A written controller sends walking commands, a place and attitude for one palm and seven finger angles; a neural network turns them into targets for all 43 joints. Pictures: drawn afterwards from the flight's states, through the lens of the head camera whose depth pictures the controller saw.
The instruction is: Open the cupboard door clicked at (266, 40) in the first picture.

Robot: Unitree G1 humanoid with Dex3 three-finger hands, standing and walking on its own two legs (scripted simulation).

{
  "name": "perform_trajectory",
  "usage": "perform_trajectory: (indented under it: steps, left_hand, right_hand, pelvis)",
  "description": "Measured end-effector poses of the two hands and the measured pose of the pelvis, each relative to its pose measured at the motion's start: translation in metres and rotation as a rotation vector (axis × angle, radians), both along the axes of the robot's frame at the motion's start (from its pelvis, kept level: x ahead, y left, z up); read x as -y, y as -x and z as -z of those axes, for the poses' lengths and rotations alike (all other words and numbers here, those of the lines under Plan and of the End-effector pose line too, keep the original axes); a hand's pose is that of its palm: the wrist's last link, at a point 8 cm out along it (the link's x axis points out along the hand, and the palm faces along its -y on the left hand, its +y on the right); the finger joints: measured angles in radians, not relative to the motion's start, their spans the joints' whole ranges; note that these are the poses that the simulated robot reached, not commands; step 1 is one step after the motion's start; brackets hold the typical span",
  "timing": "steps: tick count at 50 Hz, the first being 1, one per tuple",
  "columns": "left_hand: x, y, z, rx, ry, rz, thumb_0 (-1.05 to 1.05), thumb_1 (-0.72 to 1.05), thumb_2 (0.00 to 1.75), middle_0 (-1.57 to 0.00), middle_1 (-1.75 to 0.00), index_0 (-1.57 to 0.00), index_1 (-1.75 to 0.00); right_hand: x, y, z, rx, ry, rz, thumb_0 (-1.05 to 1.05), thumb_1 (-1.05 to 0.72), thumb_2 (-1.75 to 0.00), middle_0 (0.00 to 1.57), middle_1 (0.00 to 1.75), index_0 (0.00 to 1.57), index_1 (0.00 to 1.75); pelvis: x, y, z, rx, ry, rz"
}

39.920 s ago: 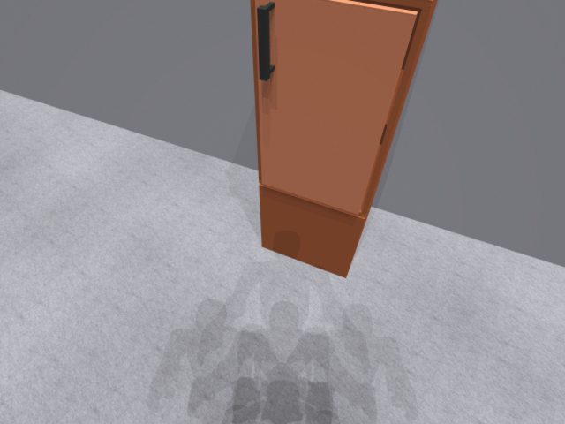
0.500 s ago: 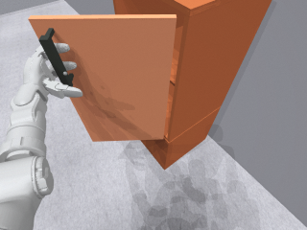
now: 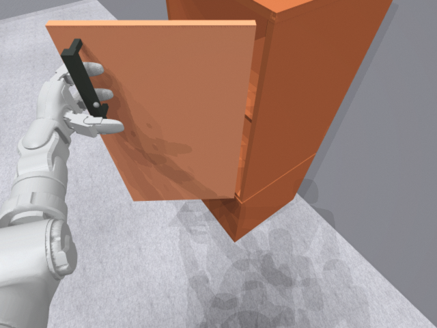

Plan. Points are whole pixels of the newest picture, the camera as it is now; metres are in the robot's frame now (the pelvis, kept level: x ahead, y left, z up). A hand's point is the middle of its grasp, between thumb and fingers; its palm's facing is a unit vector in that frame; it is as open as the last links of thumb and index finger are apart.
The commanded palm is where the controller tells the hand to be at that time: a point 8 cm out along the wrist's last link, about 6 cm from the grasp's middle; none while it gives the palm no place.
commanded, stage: close the thumb around the handle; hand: left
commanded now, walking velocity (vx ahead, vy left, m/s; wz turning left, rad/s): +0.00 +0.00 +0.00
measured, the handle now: (90, 85) +0.52 +0.24 +0.16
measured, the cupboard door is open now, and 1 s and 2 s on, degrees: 56 66 100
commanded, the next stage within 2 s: pull the door open along its arc in 0.52 s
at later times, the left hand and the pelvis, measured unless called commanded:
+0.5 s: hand (99, 101) +0.47 +0.21 +0.16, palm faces +0.02 -1.00 +0.01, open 5.3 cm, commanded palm +0.45 +0.25 +0.16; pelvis +0.00 +0.00 +0.00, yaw +0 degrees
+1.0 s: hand (97, 125) +0.42 +0.20 +0.15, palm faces -0.01 -1.00 +0.01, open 5.6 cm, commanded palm +0.35 +0.24 +0.16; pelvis +0.01 +0.00 +0.01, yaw -2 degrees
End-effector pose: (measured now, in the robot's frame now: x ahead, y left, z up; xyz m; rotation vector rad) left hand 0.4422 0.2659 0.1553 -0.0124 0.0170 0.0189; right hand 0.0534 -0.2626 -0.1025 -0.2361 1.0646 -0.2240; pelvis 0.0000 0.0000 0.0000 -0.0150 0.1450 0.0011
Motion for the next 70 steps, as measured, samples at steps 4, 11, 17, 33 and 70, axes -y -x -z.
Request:
perform_trajectory:
  steps: [4,11,17,33,70]
  left_hand:
    - [0.0,-0.003,0.0,-0.001,-0.005,0.003,-0.01,-0.2,0.43,-0.31,-1.23,-0.32,-1.24]
    - [0.002,-0.008,-0.001,0.007,-0.006,0.005,0.0,0.15,0.58,-0.34,-1.27,-0.35,-1.27]
    - [0.002,-0.009,0.0,0.009,-0.005,0.002,0.01,0.48,0.72,-0.36,-1.3,-0.37,-1.31]
    - [0.003,-0.009,0.0,0.01,-0.004,0.001,0.01,0.8,0.83,-0.37,-1.34,-0.38,-1.35]
    - [0.117,0.192,-0.003,0.005,0.049,-0.282,0.03,0.7,0.73,-0.36,-1.29,-0.36,-1.31]
  right_hand:
    - [0.0,0.005,0.001,-0.012,0.005,0.003,0.01,-0.9,-0.9,0.2,0.3,0.2,0.3]
    - [0.0,0.02,0.003,-0.049,0.006,0.02,0.01,-0.9,-0.9,0.2,0.3,0.2,0.3]
    - [-0.001,0.03,0.004,-0.077,0.001,0.032,0.01,-0.9,-0.9,0.2,0.3,0.2,0.3]
    - [-0.001,0.018,0.003,-0.051,-0.002,0.027,0.01,-0.9,-0.9,0.2,0.3,0.2,0.3]
    - [-0.054,-0.171,-0.055,0.434,-0.195,-0.203,0.02,-0.9,-0.9,0.2,0.3,0.2,0.3]
  pelvis:
    - [-0.001,0.002,0.001,-0.006,0.001,-0.002]
    - [-0.002,0.002,0.001,-0.016,0.001,0.001]
    - [-0.002,0.001,0.001,-0.018,0.002,0.003]
    - [-0.003,-0.003,0.0,-0.014,0.003,0.006]
    - [0.023,-0.009,-0.01,0.184,-0.01,0.015]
